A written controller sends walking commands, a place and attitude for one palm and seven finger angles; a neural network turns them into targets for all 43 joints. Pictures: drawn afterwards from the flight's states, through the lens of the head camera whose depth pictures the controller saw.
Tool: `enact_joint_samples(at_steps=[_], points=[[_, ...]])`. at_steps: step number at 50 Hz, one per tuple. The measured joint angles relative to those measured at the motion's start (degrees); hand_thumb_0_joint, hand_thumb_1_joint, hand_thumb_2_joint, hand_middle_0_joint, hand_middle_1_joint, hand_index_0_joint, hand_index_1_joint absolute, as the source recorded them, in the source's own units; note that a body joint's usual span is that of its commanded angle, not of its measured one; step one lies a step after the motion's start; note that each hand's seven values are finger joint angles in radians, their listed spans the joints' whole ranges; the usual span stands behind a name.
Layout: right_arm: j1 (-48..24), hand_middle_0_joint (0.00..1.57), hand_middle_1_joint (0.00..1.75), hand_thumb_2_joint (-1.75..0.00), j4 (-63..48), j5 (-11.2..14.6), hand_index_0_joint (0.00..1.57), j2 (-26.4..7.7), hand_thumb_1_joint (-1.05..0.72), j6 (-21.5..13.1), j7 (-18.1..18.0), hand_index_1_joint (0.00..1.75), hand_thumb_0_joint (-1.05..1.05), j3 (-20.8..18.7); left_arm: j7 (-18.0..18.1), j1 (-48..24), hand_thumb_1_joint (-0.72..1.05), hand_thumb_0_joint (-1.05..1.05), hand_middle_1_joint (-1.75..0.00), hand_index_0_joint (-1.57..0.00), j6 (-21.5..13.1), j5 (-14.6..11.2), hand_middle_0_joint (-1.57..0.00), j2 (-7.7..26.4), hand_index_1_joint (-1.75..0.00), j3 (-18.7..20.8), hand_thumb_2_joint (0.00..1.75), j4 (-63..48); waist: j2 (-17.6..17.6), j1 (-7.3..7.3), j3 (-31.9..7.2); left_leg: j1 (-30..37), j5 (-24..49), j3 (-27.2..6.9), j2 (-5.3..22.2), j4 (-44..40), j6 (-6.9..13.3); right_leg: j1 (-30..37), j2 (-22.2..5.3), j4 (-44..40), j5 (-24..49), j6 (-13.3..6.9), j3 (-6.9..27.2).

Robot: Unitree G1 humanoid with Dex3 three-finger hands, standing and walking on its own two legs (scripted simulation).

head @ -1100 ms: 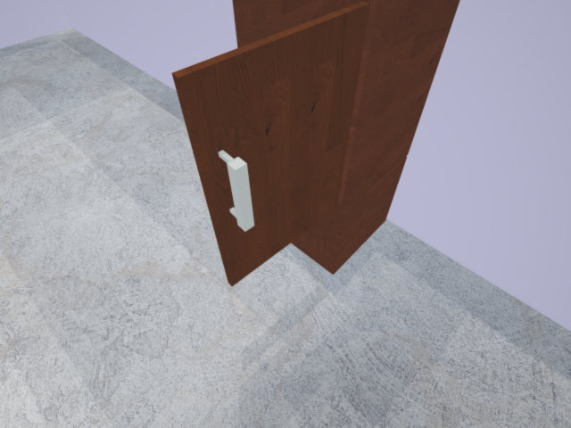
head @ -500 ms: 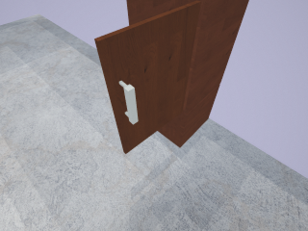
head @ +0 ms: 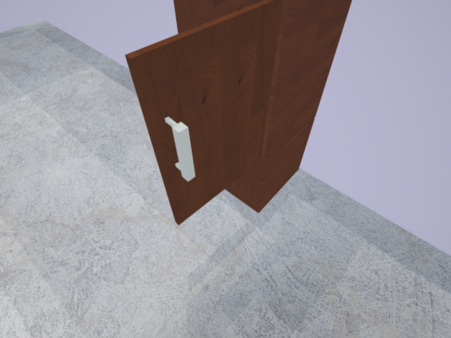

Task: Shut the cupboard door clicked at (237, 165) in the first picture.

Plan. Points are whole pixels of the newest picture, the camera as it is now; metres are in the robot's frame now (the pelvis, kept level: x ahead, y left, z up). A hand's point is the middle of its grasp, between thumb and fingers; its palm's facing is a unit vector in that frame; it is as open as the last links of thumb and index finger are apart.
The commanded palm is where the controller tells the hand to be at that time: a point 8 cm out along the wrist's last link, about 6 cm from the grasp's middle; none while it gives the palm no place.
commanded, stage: walk to a spot facing it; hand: left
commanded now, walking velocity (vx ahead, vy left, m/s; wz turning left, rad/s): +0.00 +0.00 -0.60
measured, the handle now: (179, 149) +0.51 +0.15 +0.00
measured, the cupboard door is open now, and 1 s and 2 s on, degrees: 85 85 85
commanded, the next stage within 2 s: none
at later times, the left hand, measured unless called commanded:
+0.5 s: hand out of the picture +0.05 +0.16 -0.16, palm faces -0.20 -0.94 -0.27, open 7.4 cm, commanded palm none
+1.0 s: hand (169, 312) +0.20 +0.14 -0.17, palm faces -0.49 -0.83 -0.25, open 7.4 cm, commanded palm none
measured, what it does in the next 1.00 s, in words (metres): steps on the spot, turning right: left foot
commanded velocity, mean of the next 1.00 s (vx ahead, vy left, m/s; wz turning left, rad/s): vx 0.00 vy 0.00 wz -0.60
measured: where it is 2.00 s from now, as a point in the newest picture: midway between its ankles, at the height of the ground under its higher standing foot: outside the picture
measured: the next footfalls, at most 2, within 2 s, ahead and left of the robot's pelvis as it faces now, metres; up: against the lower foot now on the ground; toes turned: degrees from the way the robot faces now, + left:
left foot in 0.74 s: +0.06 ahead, +0.12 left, +0.00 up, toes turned -25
right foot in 1.04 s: -0.05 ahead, -0.15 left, +0.00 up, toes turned -35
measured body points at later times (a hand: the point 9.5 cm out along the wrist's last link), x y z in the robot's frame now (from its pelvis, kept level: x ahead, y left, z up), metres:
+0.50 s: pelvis -0.02 -0.03 +0.00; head +0.04 -0.06 +0.44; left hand +0.06 +0.21 -0.14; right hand +0.01 -0.30 -0.16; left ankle -0.02 +0.14 -0.67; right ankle -0.04 -0.10 -0.75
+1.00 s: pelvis -0.02 +0.00 -0.01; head +0.04 -0.02 +0.43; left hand +0.22 +0.18 -0.15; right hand -0.09 -0.26 -0.15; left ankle +0.03 +0.14 -0.75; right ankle -0.08 -0.12 -0.72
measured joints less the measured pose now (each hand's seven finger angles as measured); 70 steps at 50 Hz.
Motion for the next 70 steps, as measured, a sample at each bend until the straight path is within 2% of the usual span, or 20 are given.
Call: enact_joint_samples(at_steps=[7,10,12,13,16,20,31,36,37,39,42,45,50,52,54,57,60,63,66,70], points=[[1.41,0.2,0.3,-0.9,-4.01,-0.26,0.21,2.31,-0.9,0.89,-0.41,0.3,0.0,-1.2,-1.28,1.57,0.9,0.0,-0.29,-0.2,2.73,0.57,-0.2,-1.32,-0.3,1.29,0.9,-4.07,-1.15,0.14,1.36,-3.59,-3.78,4.38,1.34,7.05,0.07,-7.52,0.9,11.8,-4.04,0.27,3.79],[2.39,0.2,0.3,-0.9,-4.73,-0.65,0.21,2.43,-0.9,0.61,-0.39,0.3,0.0,-1.6,-1.98,1.04,0.9,0.0,-0.29,-0.2,3.63,0.65,-0.2,-1.96,-0.3,1.96,0.9,-5.78,-1.12,0.39,2.84,-4.23,-4.74,6.01,1.89,9.23,0.0,-11.91,-0.24,22.06,-11.09,1.48,2.33],[3.12,0.2,0.3,-0.9,-4.8,-0.78,0.21,1.99,-0.9,0.75,-0.37,0.3,0.0,-1.82,-2.41,0.91,0.9,0.0,-0.29,-0.2,3.6,0.73,-0.2,-2.64,-0.3,2.28,0.9,-7.07,0.04,0.53,3.59,-4.84,-5.68,6.32,3.04,11.41,-0.62,-12.05,-1.23,22.21,-10.91,1.75,1.04],[3.63,0.2,0.3,-0.9,-4.95,-0.66,0.21,1.84,-0.9,1.06,-0.32,0.3,0.0,-1.92,-2.62,1.33,0.9,0.0,-0.29,-0.2,3.19,0.85,-0.2,-2.64,-0.3,2.38,0.9,-8.02,0.21,0.58,3.38,-6.0,-6.68,6.38,3.53,13.63,-1.05,-11.14,-1.87,18.45,-6.26,1.6,1.33],[2.9,0.2,0.3,-0.9,-4.79,0.05,0.21,1.42,-0.9,2.78,-0.05,0.3,0.0,-2.69,-2.0,1.62,0.9,0.0,-0.29,-0.2,2.06,1.0,-0.2,-3.07,-0.3,2.6,0.9,-8.99,1.16,0.48,4.13,-12.75,-15.49,0.37,2.65,30.02,-1.76,-11.83,-0.5,18.57,-5.79,-0.27,1.11],[0.54,0.2,0.3,-0.9,-6.08,0.22,0.21,1.31,-0.9,3.09,0.0,0.3,0.01,-3.08,-0.95,3.27,0.9,0.0,-0.29,-0.2,1.73,0.8,-0.2,-3.67,-0.3,2.59,0.9,-9.08,0.53,0.84,4.34,-18.38,-13.18,-3.64,0.67,42.06,-2.71,-10.8,0.97,12.77,-2.87,-0.89,4.0],[-5.07,0.2,0.3,-0.9,-10.69,1.03,0.2,2.96,-0.9,2.01,-0.08,0.3,0.01,-2.52,-0.91,5.01,0.9,0.0,-0.3,-0.21,2.18,1.2,-0.2,-2.7,-0.3,3.1,0.9,-9.87,-2.36,2.47,3.03,-15.57,-12.17,-6.29,-0.65,29.37,-3.24,-9.63,3.32,5.09,3.02,-0.16,12.58],[-5.05,0.2,0.3,-0.9,-12.56,1.32,0.21,3.03,-0.9,0.4,-0.17,0.3,0.0,-1.7,-0.98,4.63,0.9,0.0,-0.3,-0.21,2.75,0.87,-0.2,-1.39,-0.3,3.52,0.9,-10.64,-2.54,2.35,1.34,-8.52,-6.07,-7.1,-0.66,9.97,-1.55,-12.39,5.52,8.63,1.78,1.6,15.14],[-4.48,0.2,0.3,-0.9,-13.05,0.95,0.21,2.67,-0.9,-0.2,-0.3,0.3,0.0,-1.71,-1.22,4.16,0.9,0.0,-0.3,-0.21,2.98,0.63,-0.2,-1.2,-0.3,3.55,0.9,-10.73,-1.72,1.87,0.98,-8.0,-4.18,-7.78,0.23,7.8,-0.16,-14.58,5.99,12.87,-3.03,2.34,13.64],[-3.56,0.2,0.3,-0.9,-13.21,0.04,0.21,3.11,-0.9,-0.57,-0.56,0.3,0.0,-1.34,-1.93,2.04,0.9,0.01,-0.3,-0.2,3.36,0.9,-0.2,0.15,-0.3,4.0,0.9,-11.01,-3.01,1.95,2.3,-8.16,-4.28,-6.79,-0.02,9.65,0.08,-19.26,3.96,25.74,-11.53,4.46,9.52],[-0.96,0.2,0.3,-0.9,-13.24,-0.73,0.21,3.26,-0.9,-0.52,-0.51,0.3,0.0,-0.67,-2.57,-0.58,0.9,0.01,-0.29,-0.2,3.34,1.01,-0.2,1.36,-0.3,4.6,0.9,-11.94,-3.06,2.1,3.59,-6.75,-4.16,-5.97,1.13,8.81,-0.59,-23.87,1.04,39.12,-14.25,6.29,4.73],[1.23,0.2,0.3,-0.9,-12.74,-1.03,0.21,2.78,-0.9,-0.1,-0.35,0.3,0.0,-0.72,-3.2,-1.91,0.91,0.01,-0.29,-0.2,3.41,0.85,-0.2,1.55,-0.3,4.48,0.9,-13.19,-1.45,1.91,4.27,-5.44,-4.36,-4.67,3.24,8.44,-1.01,-23.4,-1.65,37.39,-13.65,6.77,1.3],[4.12,0.2,0.3,-0.9,-12.11,-0.94,0.21,1.43,-0.9,0.5,0.39,0.3,0.0,-1.28,-4.03,-2.76,0.91,0.01,-0.29,-0.2,3.29,0.66,-0.2,1.89,-0.3,3.84,0.9,-13.98,0.4,0.49,4.53,-5.0,-7.31,-1.0,6.32,11.88,-2.36,-16.85,-3.21,23.49,-9.18,5.33,-1.89],[5.75,0.21,0.3,-0.9,-12.28,-0.45,0.21,0.99,-0.9,0.89,0.72,0.3,0.0,-1.6,-4.16,-2.02,0.91,0.0,-0.29,-0.2,2.33,0.8,-0.2,2.91,-0.3,3.35,0.9,-14.87,-1.0,-0.13,3.36,-7.58,-9.89,0.93,6.13,17.73,-3.06,-12.56,-4.39,14.33,-0.34,3.54,-0.65],[4.79,0.2,0.3,-0.9,-11.6,0.21,0.21,-0.46,-0.9,1.91,0.59,0.3,0.01,-2.08,-3.28,-2.39,0.91,0.0,-0.29,-0.2,1.59,0.77,-0.2,2.18,-0.3,3.16,0.9,-14.47,-0.02,-0.29,4.18,-12.29,-17.11,-1.07,5.94,29.2,-3.29,-14.13,-3.25,16.7,-3.34,3.4,0.89],[2.97,0.2,0.3,-0.9,-11.03,0.55,0.21,-1.26,-0.9,2.43,0.38,0.3,0.01,-2.48,-2.32,-1.86,0.91,0.0,-0.29,-0.2,2.16,1.09,-0.2,1.18,-0.3,2.72,0.9,-14.24,-0.37,-0.88,5.14,-16.96,-18.28,-2.62,4.13,38.18,-3.54,-14.56,-2.18,16.54,-3.12,3.75,3.69],[2.58,0.2,0.3,-0.9,-11.77,0.72,0.2,-0.72,-0.9,1.88,0.58,0.3,0.01,-2.39,-2.07,-1.09,0.9,0.0,-0.29,-0.2,2.89,1.29,-0.2,0.73,-0.3,2.33,0.9,-13.71,-2.4,-1.2,4.58,-16.89,-15.42,-1.66,2.51,32.73,-3.77,-14.43,-1.99,14.53,-1.33,4.19,6.87],[3.63,0.2,0.3,-0.9,-12.95,0.74,0.2,-0.34,-0.9,0.57,0.67,0.3,0.01,-2.0,-2.4,-0.53,0.9,0.0,-0.29,-0.2,3.7,1.07,-0.2,0.25,-0.3,2.02,0.9,-13.39,-3.27,-1.69,3.15,-12.73,-9.52,-1.06,1.37,18.48,-3.2,-15.52,-1.21,15.13,-1.35,5.13,9.3],[5.28,0.2,0.3,-0.9,-12.93,-0.3,0.2,0.23,-0.9,-0.8,0.35,0.3,0.0,-1.41,-3.11,-1.32,0.9,0.01,-0.3,-0.2,4.63,0.59,-0.2,0.13,-0.3,2.18,0.9,-13.39,-2.9,-1.9,2.53,-12.4,-5.55,-0.5,2.71,16.17,0.21,-20.01,-0.5,26.69,-11.72,5.02,7.04],[8.28,0.2,0.3,-0.9,-11.47,-1.12,0.21,1.78,-0.9,-1.16,0.75,0.3,0.0,-0.43,-4.44,-2.74,0.9,0.01,-0.29,-0.2,4.26,0.96,-0.2,0.22,-0.3,3.01,0.9,-13.29,-2.56,-1.43,2.13,-8.88,-4.67,1.22,5.03,11.73,-0.47,-22.42,-2.83,37.16,-13.14,5.62,0.79]])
